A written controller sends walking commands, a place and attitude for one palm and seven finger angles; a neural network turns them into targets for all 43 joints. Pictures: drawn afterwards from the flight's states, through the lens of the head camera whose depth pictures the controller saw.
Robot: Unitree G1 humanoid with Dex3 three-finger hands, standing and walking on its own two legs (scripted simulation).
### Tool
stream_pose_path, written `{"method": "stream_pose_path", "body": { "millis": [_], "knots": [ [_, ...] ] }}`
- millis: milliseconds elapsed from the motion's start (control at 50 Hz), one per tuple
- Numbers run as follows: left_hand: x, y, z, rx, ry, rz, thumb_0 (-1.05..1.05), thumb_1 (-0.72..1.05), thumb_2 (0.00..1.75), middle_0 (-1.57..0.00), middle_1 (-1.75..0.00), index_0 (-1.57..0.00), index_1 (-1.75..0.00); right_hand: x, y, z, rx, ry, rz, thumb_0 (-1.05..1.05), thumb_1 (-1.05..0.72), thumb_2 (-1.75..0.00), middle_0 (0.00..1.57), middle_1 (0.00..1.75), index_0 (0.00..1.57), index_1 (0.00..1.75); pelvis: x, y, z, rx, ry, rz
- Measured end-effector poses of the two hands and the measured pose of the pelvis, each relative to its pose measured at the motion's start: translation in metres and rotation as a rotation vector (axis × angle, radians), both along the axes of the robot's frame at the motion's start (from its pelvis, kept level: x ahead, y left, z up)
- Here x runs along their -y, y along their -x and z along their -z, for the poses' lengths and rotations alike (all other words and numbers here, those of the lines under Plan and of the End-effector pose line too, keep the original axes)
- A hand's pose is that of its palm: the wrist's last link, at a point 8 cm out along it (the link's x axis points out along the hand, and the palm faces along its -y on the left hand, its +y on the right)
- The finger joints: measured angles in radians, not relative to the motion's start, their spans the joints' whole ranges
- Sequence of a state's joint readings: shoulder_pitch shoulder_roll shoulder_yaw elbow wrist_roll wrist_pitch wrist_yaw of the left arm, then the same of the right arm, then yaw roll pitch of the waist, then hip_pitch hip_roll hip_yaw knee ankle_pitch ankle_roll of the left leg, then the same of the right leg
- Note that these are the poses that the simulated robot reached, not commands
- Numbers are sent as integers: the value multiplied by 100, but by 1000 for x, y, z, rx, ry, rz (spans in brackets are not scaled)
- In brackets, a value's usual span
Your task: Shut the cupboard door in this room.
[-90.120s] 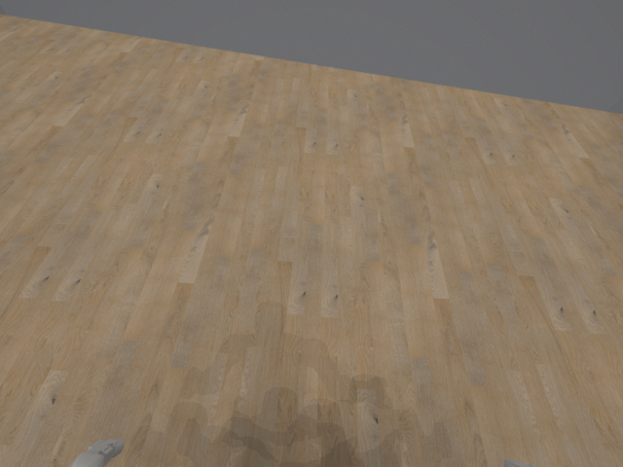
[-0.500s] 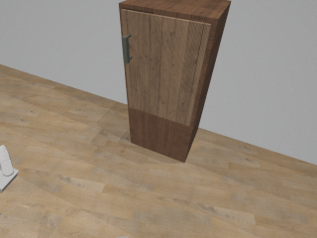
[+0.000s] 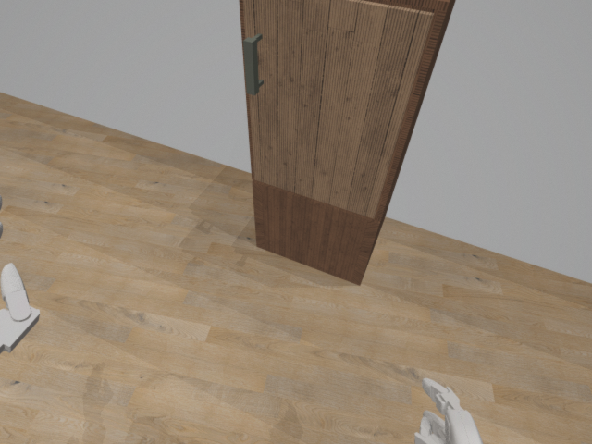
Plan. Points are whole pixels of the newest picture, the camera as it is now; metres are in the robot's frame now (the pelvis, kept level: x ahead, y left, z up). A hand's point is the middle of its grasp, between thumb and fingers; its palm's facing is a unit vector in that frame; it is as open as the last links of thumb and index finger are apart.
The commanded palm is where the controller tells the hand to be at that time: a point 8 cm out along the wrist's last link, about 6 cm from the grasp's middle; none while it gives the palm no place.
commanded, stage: stop stepping back and stand still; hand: left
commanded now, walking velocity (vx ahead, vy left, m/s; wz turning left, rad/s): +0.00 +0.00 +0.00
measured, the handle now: (255, 64) +0.95 +0.16 +0.07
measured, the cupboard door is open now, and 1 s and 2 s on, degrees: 0 0 0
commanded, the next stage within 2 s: let the arm hang, fingers relaxed in 0.86 s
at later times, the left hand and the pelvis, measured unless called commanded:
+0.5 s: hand out of the picture +0.17 +0.29 +0.16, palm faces +0.44 -0.78 -0.44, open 7.4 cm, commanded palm +0.12 +0.31 +0.18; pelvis -0.03 +0.01 +0.00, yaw -1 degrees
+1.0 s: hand (14, 363) +0.17 +0.29 +0.13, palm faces +0.39 -0.80 -0.46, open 7.4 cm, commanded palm none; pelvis -0.04 +0.02 +0.00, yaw +1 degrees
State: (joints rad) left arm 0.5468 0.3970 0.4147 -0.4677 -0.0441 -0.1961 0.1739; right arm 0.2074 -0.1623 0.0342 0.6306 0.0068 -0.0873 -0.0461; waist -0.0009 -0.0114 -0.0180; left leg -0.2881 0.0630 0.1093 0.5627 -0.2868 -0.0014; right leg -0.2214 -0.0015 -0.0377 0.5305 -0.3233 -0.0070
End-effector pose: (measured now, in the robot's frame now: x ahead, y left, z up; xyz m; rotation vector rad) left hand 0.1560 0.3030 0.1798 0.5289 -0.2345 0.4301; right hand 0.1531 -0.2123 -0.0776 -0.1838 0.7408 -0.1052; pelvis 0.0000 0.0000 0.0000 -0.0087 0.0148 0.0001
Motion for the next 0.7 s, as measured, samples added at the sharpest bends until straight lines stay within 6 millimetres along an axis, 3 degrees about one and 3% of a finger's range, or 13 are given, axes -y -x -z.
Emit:
{"method": "stream_pose_path", "body": {
  "millis": [100,240,360,540,700],
  "knots": [
    [-9,-8,12,-56,25,0,1,88,90,-21,-30,-21,-30,1,-1,-5,-19,35,18,1,-90,-90,21,30,20,30,-6,-2,-2,2,-3,6],
    [-7,-8,0,-8,7,51,1,88,90,-21,-30,-21,-30,6,6,-15,3,62,45,1,-90,-90,21,30,20,30,-10,5,-3,3,6,11],
    [-10,6,-6,-7,-17,60,1,88,90,-21,-30,-21,-30,7,20,-16,15,57,67,1,-90,-90,21,30,20,30,-13,14,-4,7,9,12],
    [-18,36,6,-45,35,-30,1,88,90,-21,-30,-21,-30,4,46,-5,-21,42,52,1,-90,-90,21,30,20,30,-14,31,-5,20,12,6],
    [-13,44,6,-23,52,-34,1,88,90,-21,-30,-21,-30,1,57,-2,-28,38,34,1,-90,-90,21,30,20,30,-13,42,-6,25,15,-3]
  ]
}}
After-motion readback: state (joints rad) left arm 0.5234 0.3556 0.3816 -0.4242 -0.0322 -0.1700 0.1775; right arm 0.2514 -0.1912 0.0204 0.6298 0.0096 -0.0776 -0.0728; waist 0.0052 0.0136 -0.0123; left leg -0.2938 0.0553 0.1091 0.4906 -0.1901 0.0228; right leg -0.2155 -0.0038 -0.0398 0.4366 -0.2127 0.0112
